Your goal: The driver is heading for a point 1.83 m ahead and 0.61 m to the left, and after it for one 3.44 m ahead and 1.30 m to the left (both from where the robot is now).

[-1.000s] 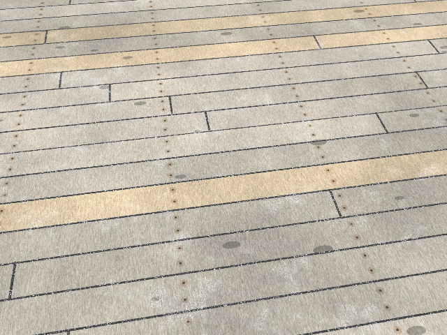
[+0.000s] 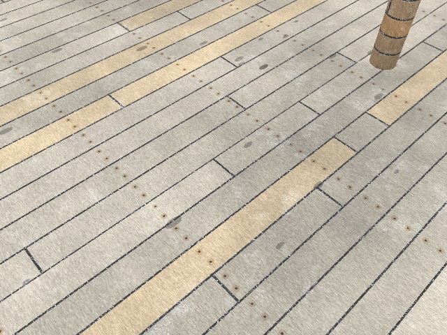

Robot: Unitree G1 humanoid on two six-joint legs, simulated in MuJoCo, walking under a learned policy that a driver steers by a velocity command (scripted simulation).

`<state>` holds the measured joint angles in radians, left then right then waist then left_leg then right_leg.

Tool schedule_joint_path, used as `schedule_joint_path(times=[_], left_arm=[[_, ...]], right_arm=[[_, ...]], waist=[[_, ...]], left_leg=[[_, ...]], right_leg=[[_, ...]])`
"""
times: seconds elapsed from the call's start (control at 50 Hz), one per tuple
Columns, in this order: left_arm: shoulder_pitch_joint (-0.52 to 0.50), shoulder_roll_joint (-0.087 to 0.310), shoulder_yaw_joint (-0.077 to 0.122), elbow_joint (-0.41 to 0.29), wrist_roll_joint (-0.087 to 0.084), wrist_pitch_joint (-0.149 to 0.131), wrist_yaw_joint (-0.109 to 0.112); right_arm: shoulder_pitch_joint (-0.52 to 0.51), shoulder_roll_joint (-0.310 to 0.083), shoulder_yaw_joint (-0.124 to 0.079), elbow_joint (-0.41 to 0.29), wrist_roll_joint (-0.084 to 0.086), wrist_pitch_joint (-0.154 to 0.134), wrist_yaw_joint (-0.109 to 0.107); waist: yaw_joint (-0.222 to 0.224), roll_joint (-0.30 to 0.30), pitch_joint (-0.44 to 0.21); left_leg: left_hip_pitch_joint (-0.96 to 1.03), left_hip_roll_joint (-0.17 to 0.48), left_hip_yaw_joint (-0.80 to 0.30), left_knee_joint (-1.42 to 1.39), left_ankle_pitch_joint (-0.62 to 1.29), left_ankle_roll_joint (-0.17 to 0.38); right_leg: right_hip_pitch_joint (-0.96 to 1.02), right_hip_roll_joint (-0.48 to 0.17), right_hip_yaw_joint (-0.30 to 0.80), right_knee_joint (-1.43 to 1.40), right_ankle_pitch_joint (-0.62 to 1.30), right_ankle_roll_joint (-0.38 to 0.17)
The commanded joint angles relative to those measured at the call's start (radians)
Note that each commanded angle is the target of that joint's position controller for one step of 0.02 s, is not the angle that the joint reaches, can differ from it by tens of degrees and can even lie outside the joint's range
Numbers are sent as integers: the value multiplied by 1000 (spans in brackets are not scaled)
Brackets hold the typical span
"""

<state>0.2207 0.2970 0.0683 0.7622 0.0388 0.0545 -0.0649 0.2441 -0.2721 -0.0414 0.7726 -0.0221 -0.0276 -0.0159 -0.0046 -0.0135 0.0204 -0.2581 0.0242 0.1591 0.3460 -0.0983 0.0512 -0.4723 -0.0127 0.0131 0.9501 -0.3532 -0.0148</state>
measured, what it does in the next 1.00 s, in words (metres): walks ahead: right foot, then left foot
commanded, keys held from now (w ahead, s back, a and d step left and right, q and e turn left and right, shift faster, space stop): w+e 0.16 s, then w+q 0.84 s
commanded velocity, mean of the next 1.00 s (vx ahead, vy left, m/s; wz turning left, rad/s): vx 0.46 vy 0.00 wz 0.13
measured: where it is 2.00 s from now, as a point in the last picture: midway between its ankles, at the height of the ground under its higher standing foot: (197, 225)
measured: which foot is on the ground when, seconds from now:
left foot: down 0.00-0.18, up 0.20-0.62, down 0.64-1.00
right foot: up 0.00-0.16, down 0.18-0.66, up 0.68-1.00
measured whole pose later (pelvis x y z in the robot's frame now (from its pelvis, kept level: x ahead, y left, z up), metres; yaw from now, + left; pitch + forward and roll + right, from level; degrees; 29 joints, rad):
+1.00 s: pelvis +0.44 -0.03 +0.00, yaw +14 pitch +2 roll +0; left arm 0.11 0.27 0.00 0.71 0.04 -0.03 -0.02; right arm 0.38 -0.28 -0.07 0.82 0.00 -0.04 0.01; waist -0.05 -0.03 0.04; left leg -0.09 -0.16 -0.12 0.31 -0.23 0.12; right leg -0.67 -0.12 0.06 0.79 -0.07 0.06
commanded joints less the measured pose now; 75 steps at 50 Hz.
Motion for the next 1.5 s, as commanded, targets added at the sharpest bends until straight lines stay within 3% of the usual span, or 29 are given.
schedule_joint_path(times=[0.02,0.1,0.16,0.18,0.2,0.22,0.24,0.28,0.4,0.54,0.58,0.62,0.64,0.66,0.68,0.7,0.74,0.78,0.84,1.06,1.14,1.16,1.18,1.2,1.22,1.24,1.26,1.3,1.5], left_arm=[[6,51,3,-69,-4,-15,-17],[-6,61,-1,-84,-13,-29,-22],[129,56,-1,-27,-11,-47,-10],[239,83,7,20,-4,-58,3],[274,165,16,-8,1,-64,18],[225,210,31,-21,-2,-66,45],[174,170,19,-20,-6,-71,56],[101,123,1,-26,-19,-97,57],[185,87,-11,25,-15,-138,61],[201,86,-18,84,-17,-147,80],[194,116,-14,98,-13,-146,90],[170,151,-4,96,-2,-131,98],[147,160,-3,83,-10,-129,97],[176,83,-24,39,-26,-137,86],[188,48,-29,-9,-30,-145,68],[75,90,-25,-23,-12,-153,63],[29,80,-30,-34,-14,-168,63],[96,61,-37,-30,11,-127,57],[68,44,-41,-49,15,-94,53],[-278,51,-51,-177,-6,-113,38],[-24,119,-23,-113,-9,-134,61],[110,175,-6,-94,8,-146,76],[203,259,16,-104,33,-142,91],[158,268,24,-96,14,-125,86],[92,162,5,-112,6,-117,81],[51,95,-12,-111,-1,-118,77],[60,65,-23,-99,1,-121,74],[53,83,-16,-79,-9,-132,76],[131,91,2,-4,-20,-154,60]], right_arm=[[-30,-172,-50,-68,2,-16,6],[-4,-201,-64,-63,-3,-3,16],[-27,-179,-63,-65,-1,14,24],[-33,-101,-41,-72,-10,17,33],[-44,23,-2,-118,-15,14,49],[-114,-74,-23,-138,-28,13,51],[-124,-117,-36,-134,-11,7,62],[-31,-129,-42,-73,-3,-5,76],[-65,-79,-37,-56,-3,12,74],[-213,-28,-2,-118,-15,8,93],[-150,-46,-7,-109,-13,8,84],[58,-89,-28,-53,-15,1,71],[203,-125,-46,-10,-26,-8,60],[290,-243,-82,-3,-32,-4,42],[229,-298,-94,-19,-8,0,46],[195,-266,-96,-12,21,4,43],[126,-155,-63,-4,18,1,36],[55,-129,-51,-19,22,-5,29],[77,-152,-55,-9,22,-27,33],[217,-185,-71,-7,9,-18,15],[114,-209,-74,-38,8,-26,15],[118,-167,-61,-46,19,-35,25],[176,-67,-36,-83,53,-41,25],[229,-108,-36,-96,25,-31,23],[188,-151,-43,-62,4,-14,18],[126,-143,-41,-64,-2,-10,30],[91,-123,-39,-62,-9,-7,40],[111,-110,-37,-64,-18,18,59],[-167,-51,-11,-158,-12,26,94]], waist=[[14,134,-45],[-1,144,-47],[66,74,-28],[104,-96,-20],[111,-307,-11],[114,-178,108],[76,-121,136],[13,-101,79],[34,-48,66],[61,-70,119],[28,-95,56],[-65,-110,-74],[-143,-72,-154],[-151,96,-262],[-76,242,-340],[-106,89,-257],[-40,-48,-28],[30,12,-28],[38,22,-17],[-93,83,8],[51,72,-79],[110,-11,-185],[111,-191,-317],[46,-292,-334],[34,-106,-192],[35,-23,-94],[32,-24,-28],[2,-122,-33],[34,-73,37]], left_leg=[[-10,272,-218,-259,-433,117],[-30,287,-159,-229,-472,99],[-150,227,-49,-59,-555,39],[-291,140,39,196,-543,4],[-554,15,62,513,-557,-45],[-673,22,-80,592,-408,-40],[-647,66,-142,600,-278,-35],[-543,68,-150,593,-138,-39],[-563,6,-208,663,-24,-46],[-408,-12,-49,306,40,15],[-294,-76,6,274,-30,66],[-85,-135,5,253,-118,118],[142,-125,-55,178,-101,154],[419,125,-417,144,-225,259],[581,330,-968,-12,-127,399],[521,292,-863,-43,-145,368],[222,215,-617,-70,93,272],[83,146,-514,-121,105,249],[14,92,-436,-143,172,250],[212,77,-510,-33,290,169],[131,41,-530,197,411,90],[46,-27,-464,424,307,62],[-213,-147,-331,722,-165,24],[-367,-150,-276,861,-457,25],[-405,-72,-282,921,-366,29],[-389,-43,-268,889,-289,21],[-357,-10,-268,839,-253,16],[-330,8,-235,829,-227,-5],[-433,35,-161,525,58,-25]], right_leg=[[58,-16,-37,-122,9,-19],[176,10,-104,-282,-47,-54],[408,58,-126,-516,-13,-98],[540,-30,49,-662,-168,-130],[635,-320,524,-810,-469,-209],[509,-378,618,-893,-485,-272],[473,-323,499,-886,-380,-241],[494,-222,282,-873,-60,-167],[528,-203,18,-825,436,-143],[553,-206,-132,-784,760,-104],[611,-212,-165,-644,1142,-82],[609,-219,-183,-334,1298,-79],[475,-193,-198,-95,1115,-71],[173,-96,-210,277,613,-40],[-153,116,-52,555,-163,-9],[-243,31,82,568,-73,-24],[-188,-57,54,381,39,-27],[-88,-82,47,286,40,4],[-84,-91,14,165,68,46],[-150,-19,3,-321,311,62],[261,38,6,-485,207,3],[474,-82,115,-523,123,-39],[737,-363,487,-590,-82,-116],[719,-450,787,-673,-133,-184],[594,-409,665,-668,-202,-174],[475,-350,502,-686,-120,-155],[395,-290,348,-696,89,-114],[340,-253,240,-741,162,-120],[401,-218,-97,-792,420,-122]])
Velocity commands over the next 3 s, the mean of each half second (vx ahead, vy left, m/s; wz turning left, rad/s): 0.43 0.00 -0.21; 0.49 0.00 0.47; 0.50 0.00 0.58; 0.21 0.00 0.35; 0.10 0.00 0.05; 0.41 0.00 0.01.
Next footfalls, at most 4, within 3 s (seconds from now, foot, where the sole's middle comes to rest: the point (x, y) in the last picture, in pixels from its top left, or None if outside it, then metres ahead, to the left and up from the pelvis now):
0.18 right None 0.05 -0.12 -0.78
0.64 left None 0.41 0.02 -0.78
1.16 right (258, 261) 0.74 -0.10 -0.78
1.68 left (164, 232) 0.85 0.22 -0.78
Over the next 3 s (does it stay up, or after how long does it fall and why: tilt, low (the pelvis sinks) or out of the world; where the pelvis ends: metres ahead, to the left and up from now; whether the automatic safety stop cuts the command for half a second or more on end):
stays up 1.03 0.28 -0.02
